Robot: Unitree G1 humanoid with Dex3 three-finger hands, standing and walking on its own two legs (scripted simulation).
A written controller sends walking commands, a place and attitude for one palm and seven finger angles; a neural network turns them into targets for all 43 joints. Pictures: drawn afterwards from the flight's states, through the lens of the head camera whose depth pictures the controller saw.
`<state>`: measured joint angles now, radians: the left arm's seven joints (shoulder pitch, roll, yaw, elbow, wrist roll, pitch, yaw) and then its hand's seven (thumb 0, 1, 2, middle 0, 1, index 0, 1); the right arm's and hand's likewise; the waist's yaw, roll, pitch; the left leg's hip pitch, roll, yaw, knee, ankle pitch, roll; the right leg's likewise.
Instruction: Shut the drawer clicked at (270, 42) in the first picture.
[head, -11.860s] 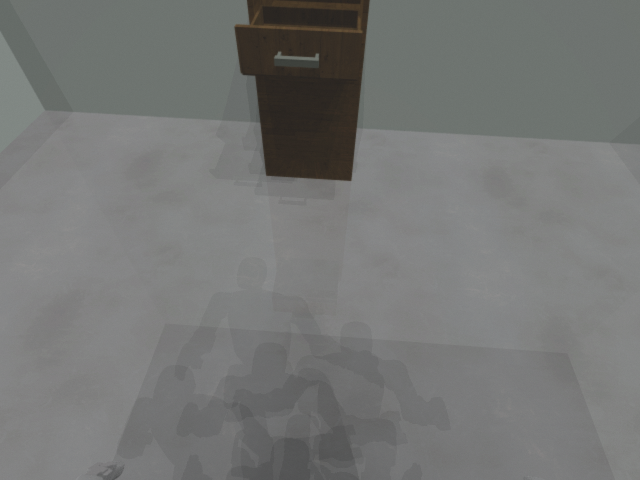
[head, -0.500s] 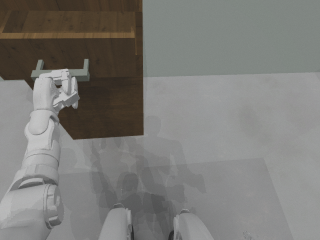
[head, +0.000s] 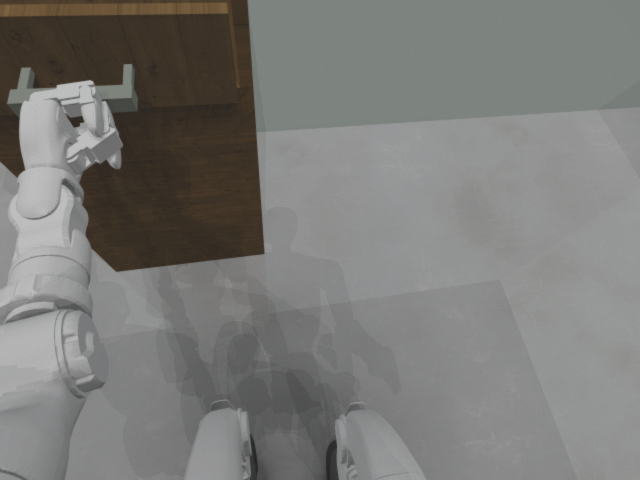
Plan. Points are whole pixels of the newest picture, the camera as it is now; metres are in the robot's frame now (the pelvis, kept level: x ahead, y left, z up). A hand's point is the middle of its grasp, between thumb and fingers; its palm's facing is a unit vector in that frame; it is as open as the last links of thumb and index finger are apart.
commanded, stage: push the drawer shut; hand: left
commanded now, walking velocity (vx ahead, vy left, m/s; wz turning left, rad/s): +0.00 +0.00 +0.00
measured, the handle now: (77, 87) +0.59 +0.26 +0.06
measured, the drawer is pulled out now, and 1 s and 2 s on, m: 0.04 0.00 0.00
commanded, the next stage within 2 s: pull the fist back off the drawer in 0.76 s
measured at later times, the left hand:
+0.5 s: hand (107, 108) +0.55 +0.22 +0.07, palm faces +0.10 -1.00 -0.03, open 3.1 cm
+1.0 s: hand (102, 104) +0.56 +0.22 +0.07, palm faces +0.09 -0.99 -0.04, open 3.3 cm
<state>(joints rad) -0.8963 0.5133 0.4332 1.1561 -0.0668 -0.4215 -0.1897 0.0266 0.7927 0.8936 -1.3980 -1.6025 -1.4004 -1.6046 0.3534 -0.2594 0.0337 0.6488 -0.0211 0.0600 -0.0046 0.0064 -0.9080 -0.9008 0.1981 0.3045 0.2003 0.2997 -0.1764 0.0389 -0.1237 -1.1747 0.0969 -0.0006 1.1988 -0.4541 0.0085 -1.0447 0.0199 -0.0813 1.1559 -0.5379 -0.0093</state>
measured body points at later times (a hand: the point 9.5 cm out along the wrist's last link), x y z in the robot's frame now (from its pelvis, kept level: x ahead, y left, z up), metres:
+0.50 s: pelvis +0.00 +0.00 -0.01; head +0.17 +0.04 +0.40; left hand +0.54 +0.27 +0.07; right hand -0.02 -0.26 -0.11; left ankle +0.05 +0.12 -0.64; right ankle +0.00 -0.12 -0.64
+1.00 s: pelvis -0.03 +0.01 -0.03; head +0.15 +0.06 +0.38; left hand +0.54 +0.28 +0.08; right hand -0.06 -0.25 -0.11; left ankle +0.05 +0.12 -0.64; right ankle +0.00 -0.12 -0.64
